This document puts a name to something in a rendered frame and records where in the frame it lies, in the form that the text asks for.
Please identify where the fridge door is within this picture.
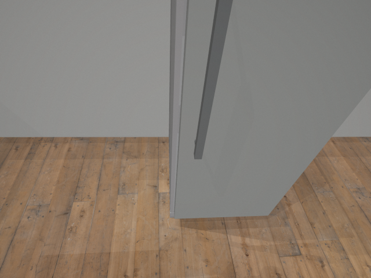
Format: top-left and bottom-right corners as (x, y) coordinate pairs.
(174, 0), (371, 219)

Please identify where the handle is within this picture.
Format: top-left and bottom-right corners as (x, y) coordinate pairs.
(194, 0), (233, 159)

